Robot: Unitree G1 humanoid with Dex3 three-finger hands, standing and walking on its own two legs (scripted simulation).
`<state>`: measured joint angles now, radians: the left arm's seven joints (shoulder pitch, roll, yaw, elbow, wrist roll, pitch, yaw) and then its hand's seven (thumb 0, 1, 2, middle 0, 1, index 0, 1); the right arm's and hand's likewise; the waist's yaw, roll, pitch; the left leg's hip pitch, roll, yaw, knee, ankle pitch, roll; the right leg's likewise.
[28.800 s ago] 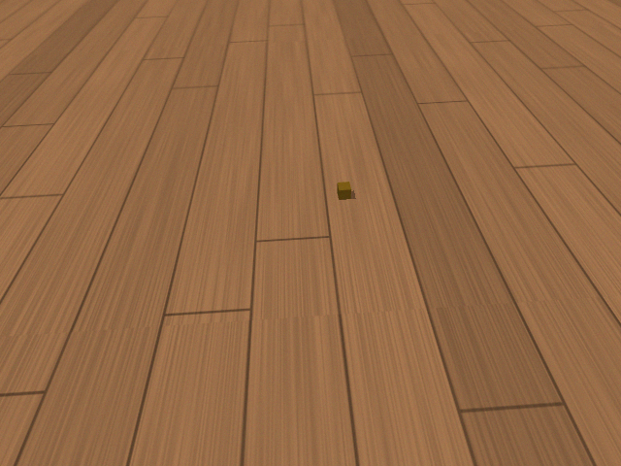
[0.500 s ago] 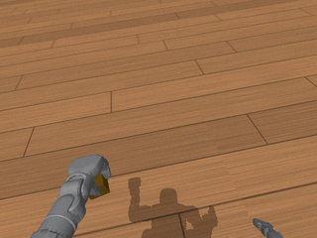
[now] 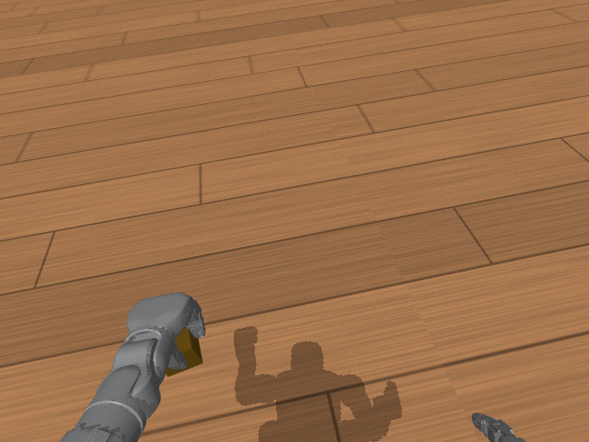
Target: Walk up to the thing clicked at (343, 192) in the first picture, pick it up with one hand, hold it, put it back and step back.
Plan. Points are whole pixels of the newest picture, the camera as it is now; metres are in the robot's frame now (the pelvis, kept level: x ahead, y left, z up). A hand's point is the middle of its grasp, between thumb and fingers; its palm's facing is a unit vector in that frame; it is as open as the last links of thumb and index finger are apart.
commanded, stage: crouch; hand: left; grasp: from above
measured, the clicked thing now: (177, 346) +0.31 +0.24 -0.10
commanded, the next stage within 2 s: lower in 1.86 s
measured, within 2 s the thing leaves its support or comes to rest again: neither
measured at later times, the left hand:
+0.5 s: hand (204, 358) +0.35 +0.24 -0.25, palm faces -0.40 -0.01 -0.92, open 6.4 cm
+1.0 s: hand (222, 371) +0.41 +0.26 -0.47, palm faces -0.42 -0.07 -0.91, open 6.7 cm
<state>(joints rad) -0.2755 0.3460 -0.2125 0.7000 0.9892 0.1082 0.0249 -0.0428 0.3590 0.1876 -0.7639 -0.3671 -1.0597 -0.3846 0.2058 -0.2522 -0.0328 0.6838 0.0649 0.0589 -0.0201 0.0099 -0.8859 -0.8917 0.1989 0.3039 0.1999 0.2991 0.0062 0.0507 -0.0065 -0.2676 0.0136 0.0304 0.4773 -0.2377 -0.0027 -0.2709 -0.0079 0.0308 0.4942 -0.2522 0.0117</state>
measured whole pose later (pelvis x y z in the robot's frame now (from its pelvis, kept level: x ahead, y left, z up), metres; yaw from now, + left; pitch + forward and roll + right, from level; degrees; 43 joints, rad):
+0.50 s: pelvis -0.05 +0.00 -0.14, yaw +0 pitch +26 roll -2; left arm -0.70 0.41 -0.06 1.29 1.11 0.02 0.39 -0.06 0.38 0.16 -0.77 -0.35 -1.07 -0.37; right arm 0.29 -0.28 -0.06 0.73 -0.02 -0.01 0.00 0.01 -0.89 -0.89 0.20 0.30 0.20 0.30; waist -0.13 0.03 -0.18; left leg -1.30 0.03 -0.02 1.37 -0.52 0.00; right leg -1.27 0.01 0.00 1.34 -0.52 0.02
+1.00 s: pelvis -0.07 +0.01 -0.32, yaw -2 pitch +39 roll -6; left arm -0.95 0.62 0.07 1.37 1.16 -0.04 0.34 -0.03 0.36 0.24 -0.72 -0.42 -0.99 -0.46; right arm 0.19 -0.23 0.02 0.74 -0.09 -0.06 0.06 0.00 -0.90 -0.89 0.20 0.30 0.20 0.30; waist -0.22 0.04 -0.16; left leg -2.03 0.02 -0.07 2.01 -0.66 0.01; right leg -1.97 0.01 -0.04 1.96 -0.67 0.03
